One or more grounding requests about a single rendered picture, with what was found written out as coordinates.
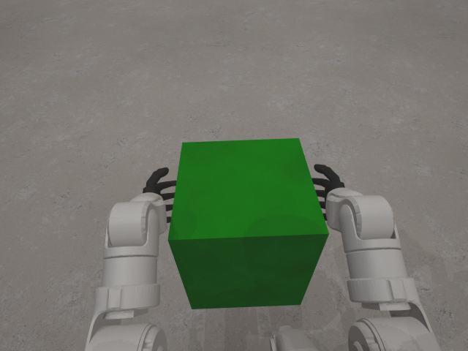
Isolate robot left forearm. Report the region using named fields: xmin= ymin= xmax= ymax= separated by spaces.
xmin=84 ymin=192 xmax=167 ymax=351

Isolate robot right thigh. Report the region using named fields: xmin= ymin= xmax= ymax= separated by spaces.
xmin=270 ymin=329 xmax=318 ymax=351

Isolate robot right forearm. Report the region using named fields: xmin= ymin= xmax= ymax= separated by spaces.
xmin=325 ymin=187 xmax=441 ymax=351

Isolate right robot upper arm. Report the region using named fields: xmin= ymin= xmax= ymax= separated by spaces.
xmin=348 ymin=317 xmax=439 ymax=351

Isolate left robot hand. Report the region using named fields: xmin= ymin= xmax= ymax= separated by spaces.
xmin=143 ymin=167 xmax=176 ymax=223

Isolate carton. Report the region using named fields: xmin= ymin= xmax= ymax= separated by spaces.
xmin=168 ymin=138 xmax=329 ymax=309

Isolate left robot upper arm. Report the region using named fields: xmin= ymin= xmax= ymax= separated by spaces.
xmin=86 ymin=323 xmax=167 ymax=351

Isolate right robot hand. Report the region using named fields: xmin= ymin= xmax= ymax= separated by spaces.
xmin=312 ymin=164 xmax=345 ymax=221

